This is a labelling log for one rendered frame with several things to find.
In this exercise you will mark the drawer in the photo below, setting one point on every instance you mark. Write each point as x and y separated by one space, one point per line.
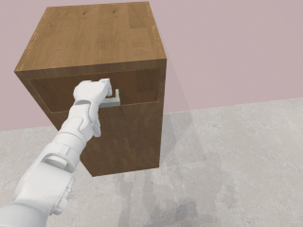
134 86

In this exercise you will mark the robot left hand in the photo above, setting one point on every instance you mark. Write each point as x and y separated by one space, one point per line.
96 90

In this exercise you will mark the cabinet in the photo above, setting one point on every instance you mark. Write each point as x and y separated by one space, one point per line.
84 39

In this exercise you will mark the robot left upper arm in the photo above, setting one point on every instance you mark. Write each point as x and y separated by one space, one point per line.
45 192

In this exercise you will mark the robot left forearm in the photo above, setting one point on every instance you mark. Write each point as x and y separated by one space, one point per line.
65 149

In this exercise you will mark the handle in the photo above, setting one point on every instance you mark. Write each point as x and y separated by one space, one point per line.
111 101

